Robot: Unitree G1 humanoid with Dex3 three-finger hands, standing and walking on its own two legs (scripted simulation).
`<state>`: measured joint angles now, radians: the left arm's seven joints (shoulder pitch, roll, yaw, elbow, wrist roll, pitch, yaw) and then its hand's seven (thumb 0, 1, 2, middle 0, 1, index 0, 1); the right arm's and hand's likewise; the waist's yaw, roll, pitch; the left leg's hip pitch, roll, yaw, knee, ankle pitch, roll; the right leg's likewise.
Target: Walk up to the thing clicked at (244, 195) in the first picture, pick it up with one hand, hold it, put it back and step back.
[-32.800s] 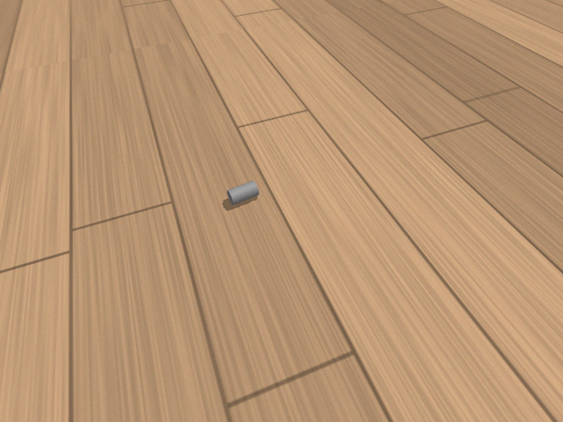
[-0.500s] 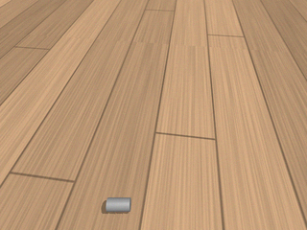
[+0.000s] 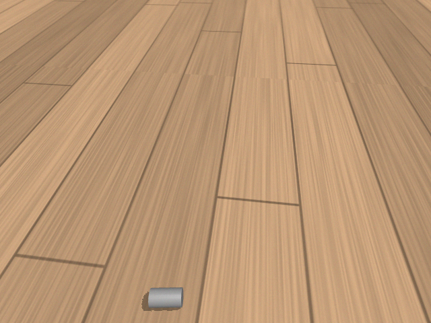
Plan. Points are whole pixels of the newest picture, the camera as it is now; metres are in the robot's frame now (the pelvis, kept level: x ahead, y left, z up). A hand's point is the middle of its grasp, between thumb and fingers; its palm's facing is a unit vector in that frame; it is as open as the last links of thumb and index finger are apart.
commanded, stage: stand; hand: left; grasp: from above
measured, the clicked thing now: (166, 297) +0.39 +0.25 -0.74
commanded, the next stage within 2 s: step back in 1.52 s
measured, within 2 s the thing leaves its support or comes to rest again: neither
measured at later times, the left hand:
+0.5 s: hand out of the picture +0.06 +0.24 -0.16, palm faces +0.01 -0.94 -0.34, open 7.4 cm
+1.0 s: hand out of the picture +0.08 +0.23 -0.15, palm faces +0.00 -0.94 -0.34, open 7.4 cm
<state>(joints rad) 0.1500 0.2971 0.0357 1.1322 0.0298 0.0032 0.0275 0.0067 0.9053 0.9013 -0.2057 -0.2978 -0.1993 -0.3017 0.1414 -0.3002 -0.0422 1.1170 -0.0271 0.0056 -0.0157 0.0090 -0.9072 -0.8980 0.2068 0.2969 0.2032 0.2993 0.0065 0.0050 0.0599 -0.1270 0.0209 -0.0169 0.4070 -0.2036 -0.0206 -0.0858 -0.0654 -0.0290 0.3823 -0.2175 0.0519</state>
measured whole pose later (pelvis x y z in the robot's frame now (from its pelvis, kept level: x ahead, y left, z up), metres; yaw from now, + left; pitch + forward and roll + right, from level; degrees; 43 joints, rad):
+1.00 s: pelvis +0.01 -0.01 +0.00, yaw +0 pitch -3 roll +0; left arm 0.11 0.32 0.03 1.14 0.02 -0.01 0.01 0.01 0.91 0.90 -0.21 -0.30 -0.20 -0.30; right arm 0.11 -0.33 -0.02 1.14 -0.02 0.00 0.00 0.01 -0.91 -0.90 0.21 0.30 0.20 0.30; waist 0.00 0.01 0.05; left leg -0.12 0.04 -0.02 0.35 -0.18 -0.04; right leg -0.09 -0.05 -0.04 0.35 -0.21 0.03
